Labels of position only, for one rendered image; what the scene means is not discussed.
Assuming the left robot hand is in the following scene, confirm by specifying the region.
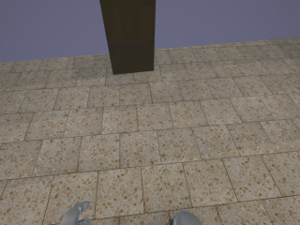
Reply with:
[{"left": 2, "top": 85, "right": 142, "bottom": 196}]
[{"left": 60, "top": 201, "right": 93, "bottom": 225}]

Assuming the cupboard door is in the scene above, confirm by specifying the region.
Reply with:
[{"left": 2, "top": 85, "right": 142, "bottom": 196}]
[{"left": 102, "top": 0, "right": 154, "bottom": 41}]

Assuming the right robot thigh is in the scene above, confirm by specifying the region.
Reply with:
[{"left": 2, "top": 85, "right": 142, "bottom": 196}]
[{"left": 172, "top": 212, "right": 203, "bottom": 225}]

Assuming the robot right shin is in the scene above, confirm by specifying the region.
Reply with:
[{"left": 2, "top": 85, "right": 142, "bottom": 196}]
[{"left": 178, "top": 209, "right": 189, "bottom": 214}]

